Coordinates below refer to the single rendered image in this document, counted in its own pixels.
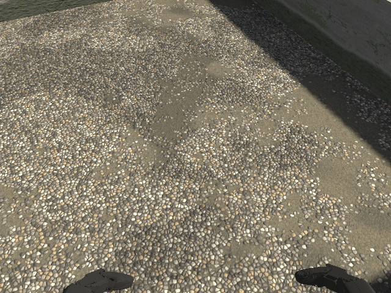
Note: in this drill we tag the right robot hand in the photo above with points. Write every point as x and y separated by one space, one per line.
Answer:
333 278

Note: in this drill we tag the left robot hand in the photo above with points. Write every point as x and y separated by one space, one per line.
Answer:
100 281

